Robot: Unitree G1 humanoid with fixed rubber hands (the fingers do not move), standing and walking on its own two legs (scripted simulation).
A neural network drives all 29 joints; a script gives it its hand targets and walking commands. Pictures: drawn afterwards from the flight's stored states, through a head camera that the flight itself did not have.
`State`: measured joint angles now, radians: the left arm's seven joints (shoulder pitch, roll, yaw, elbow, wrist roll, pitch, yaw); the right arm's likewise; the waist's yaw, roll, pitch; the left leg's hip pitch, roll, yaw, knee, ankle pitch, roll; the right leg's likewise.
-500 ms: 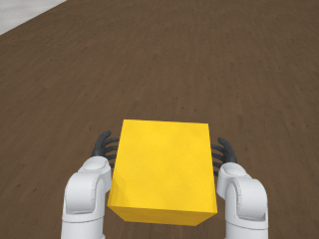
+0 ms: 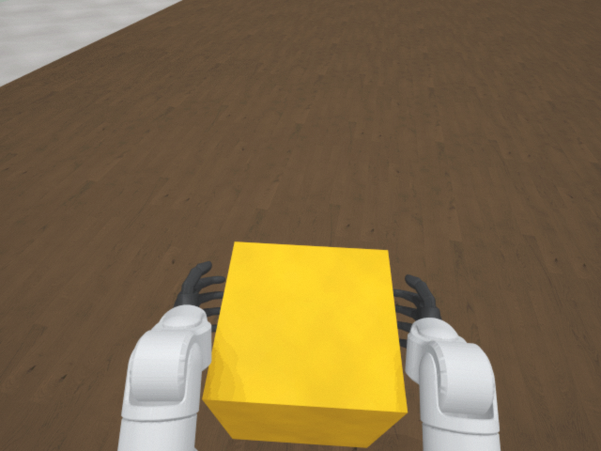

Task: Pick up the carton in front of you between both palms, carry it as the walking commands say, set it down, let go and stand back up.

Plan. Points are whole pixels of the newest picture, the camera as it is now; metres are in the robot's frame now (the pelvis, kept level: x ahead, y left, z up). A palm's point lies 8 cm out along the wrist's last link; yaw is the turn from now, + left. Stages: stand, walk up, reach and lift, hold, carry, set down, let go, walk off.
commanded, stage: carry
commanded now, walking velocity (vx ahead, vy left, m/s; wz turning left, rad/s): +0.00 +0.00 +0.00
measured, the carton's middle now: (304, 351) +0.29 +0.00 -0.02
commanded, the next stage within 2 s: hold in 1.66 s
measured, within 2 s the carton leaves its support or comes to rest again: neither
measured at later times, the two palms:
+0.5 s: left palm (184, 376) +0.23 +0.15 +0.04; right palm (423, 388) +0.23 -0.15 +0.03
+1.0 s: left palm (176, 392) +0.21 +0.15 +0.03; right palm (423, 405) +0.20 -0.14 +0.03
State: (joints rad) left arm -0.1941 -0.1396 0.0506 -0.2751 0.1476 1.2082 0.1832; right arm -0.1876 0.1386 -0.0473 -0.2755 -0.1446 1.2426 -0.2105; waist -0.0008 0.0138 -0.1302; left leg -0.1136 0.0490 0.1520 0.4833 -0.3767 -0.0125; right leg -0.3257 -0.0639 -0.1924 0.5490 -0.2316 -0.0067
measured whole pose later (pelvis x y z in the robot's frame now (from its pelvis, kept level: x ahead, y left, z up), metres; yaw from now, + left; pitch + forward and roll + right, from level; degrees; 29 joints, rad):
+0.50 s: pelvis -0.05 +0.00 -0.01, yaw +0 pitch +1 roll +0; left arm -0.19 -0.14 0.14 0.13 0.25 0.80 0.03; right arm -0.19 0.14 -0.13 0.14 -0.25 0.83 -0.05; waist 0.00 0.01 -0.11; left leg -0.16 0.04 0.17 0.53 -0.39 0.01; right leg -0.35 -0.08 -0.19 0.55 -0.21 -0.02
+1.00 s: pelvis -0.08 +0.00 -0.01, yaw +0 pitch +1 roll +0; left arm -0.21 -0.14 0.17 0.18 0.24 0.72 0.03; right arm -0.21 0.14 -0.15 0.18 -0.24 0.75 -0.05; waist 0.00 0.00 -0.09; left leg -0.20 0.03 0.18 0.55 -0.36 0.03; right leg -0.38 -0.09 -0.18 0.52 -0.16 -0.01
